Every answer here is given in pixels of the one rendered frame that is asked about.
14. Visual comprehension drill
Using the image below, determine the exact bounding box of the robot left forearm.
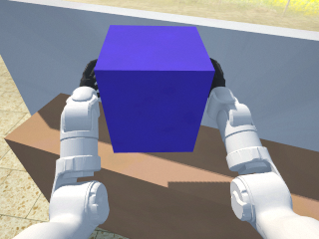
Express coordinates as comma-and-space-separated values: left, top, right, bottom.
49, 87, 101, 220

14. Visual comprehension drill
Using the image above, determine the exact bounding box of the left robot hand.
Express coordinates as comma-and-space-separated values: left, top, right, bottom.
79, 59, 100, 98

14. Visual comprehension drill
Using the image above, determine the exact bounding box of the pedestal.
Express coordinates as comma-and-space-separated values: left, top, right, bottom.
4, 93, 319, 239

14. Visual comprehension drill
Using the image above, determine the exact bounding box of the robot right forearm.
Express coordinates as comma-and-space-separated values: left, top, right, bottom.
206, 87, 293, 208

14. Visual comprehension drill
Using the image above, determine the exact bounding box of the right robot hand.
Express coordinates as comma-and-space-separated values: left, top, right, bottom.
208, 58, 225, 97

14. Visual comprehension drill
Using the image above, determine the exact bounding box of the carton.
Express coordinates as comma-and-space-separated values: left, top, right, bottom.
94, 25, 215, 153

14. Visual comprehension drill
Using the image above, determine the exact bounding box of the left robot upper arm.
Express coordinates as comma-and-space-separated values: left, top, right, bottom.
12, 180, 110, 239

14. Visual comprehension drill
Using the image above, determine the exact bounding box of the right robot upper arm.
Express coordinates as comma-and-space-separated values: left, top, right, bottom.
230, 171, 319, 239

